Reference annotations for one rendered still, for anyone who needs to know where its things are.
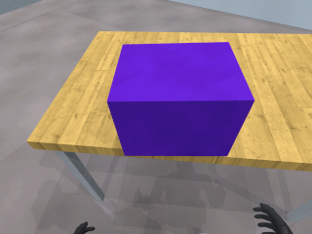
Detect left robot hand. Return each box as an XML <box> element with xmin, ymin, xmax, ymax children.
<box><xmin>73</xmin><ymin>221</ymin><xmax>95</xmax><ymax>234</ymax></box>

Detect table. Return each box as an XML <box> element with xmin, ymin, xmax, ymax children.
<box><xmin>26</xmin><ymin>31</ymin><xmax>312</xmax><ymax>222</ymax></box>

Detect carton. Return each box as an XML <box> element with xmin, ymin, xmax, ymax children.
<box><xmin>107</xmin><ymin>42</ymin><xmax>254</xmax><ymax>156</ymax></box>

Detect right robot hand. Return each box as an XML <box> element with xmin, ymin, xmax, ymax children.
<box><xmin>253</xmin><ymin>203</ymin><xmax>293</xmax><ymax>234</ymax></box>

